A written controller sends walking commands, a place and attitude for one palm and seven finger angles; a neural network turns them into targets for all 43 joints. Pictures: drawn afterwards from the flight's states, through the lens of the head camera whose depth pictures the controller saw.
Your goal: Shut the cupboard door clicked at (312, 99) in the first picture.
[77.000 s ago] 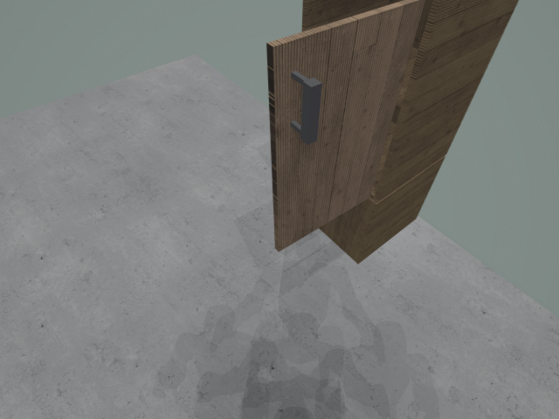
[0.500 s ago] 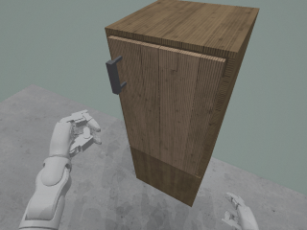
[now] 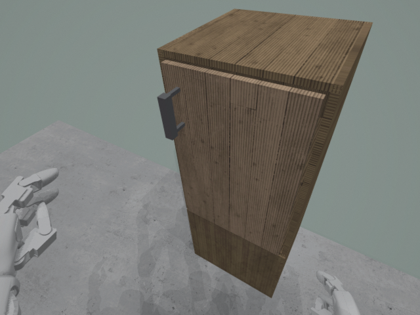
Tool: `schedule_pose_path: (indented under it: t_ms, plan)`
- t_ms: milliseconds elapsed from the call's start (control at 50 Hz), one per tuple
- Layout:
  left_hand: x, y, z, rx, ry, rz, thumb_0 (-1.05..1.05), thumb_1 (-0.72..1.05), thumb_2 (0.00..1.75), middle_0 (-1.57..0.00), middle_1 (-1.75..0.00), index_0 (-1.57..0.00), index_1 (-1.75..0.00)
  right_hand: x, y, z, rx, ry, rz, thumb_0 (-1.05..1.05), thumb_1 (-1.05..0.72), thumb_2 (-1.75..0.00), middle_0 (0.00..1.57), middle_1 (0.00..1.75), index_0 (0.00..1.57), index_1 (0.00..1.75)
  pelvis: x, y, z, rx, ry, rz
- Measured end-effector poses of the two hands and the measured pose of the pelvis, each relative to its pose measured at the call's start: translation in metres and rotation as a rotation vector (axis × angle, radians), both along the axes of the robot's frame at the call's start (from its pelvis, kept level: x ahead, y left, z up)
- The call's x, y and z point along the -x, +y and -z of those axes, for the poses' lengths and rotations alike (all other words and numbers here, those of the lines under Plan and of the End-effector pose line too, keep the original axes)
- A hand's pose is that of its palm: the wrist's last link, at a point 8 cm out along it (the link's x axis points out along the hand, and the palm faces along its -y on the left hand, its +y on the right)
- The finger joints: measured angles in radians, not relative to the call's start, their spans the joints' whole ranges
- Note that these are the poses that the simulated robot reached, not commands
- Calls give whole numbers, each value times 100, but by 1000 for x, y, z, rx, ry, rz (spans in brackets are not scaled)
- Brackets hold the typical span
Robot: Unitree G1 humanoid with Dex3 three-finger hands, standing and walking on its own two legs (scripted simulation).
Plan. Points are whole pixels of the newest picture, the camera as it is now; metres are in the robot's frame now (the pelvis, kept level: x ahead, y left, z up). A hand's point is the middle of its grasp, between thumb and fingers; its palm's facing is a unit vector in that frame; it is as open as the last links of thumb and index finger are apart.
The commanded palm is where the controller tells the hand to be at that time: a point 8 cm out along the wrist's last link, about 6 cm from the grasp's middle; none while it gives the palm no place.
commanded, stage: draw the hand back to the body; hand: left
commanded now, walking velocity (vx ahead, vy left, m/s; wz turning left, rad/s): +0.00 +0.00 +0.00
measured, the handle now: (173, 113) +0.54 +0.16 +0.13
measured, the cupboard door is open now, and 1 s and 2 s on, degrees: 0 0 0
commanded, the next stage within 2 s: step back with the hand held close in 0.36 s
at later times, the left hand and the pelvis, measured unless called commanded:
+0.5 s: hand (49, 227) +0.19 +0.26 +0.16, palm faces +0.42 -0.81 -0.41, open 7.4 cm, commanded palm +0.14 +0.30 +0.17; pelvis +0.00 +0.00 +0.00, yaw +0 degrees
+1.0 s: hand (24, 244) +0.16 +0.29 +0.15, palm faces +0.37 -0.80 -0.47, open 7.4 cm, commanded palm +0.11 +0.32 +0.17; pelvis -0.04 +0.03 -0.01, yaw -2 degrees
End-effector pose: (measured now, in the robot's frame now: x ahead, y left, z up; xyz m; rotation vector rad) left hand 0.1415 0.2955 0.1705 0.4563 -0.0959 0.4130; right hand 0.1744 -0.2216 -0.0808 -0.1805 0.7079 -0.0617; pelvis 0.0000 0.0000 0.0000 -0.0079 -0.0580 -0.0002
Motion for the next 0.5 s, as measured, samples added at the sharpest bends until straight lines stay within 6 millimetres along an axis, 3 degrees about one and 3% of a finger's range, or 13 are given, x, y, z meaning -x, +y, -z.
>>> schedule_pose_path:
  t_ms: [100,260,380,500]
  plan:
    - [10,10,-5,-21,-15,-54,2,89,90,-30,-40,-30,-40,-7,2,0,4,-9,-13,1,-91,-90,20,30,20,30,0,2,0,0,-1,-11]
    - [-2,4,12,52,2,-37,2,89,90,-23,-32,-22,-32,-6,8,-1,6,-3,-21,1,-91,-90,20,30,20,30,2,1,0,-2,6,-10]
    - [-5,-2,0,15,-24,11,2,89,90,-22,-31,-21,-30,-2,8,-3,1,-17,-6,1,-90,-90,20,30,20,30,-1,2,0,0,1,-1]
    - [-5,5,-6,-13,-28,-1,2,89,90,-21,-30,-21,-30,4,6,1,-7,6,6,1,-90,-90,20,30,20,30,1,3,0,0,0,1]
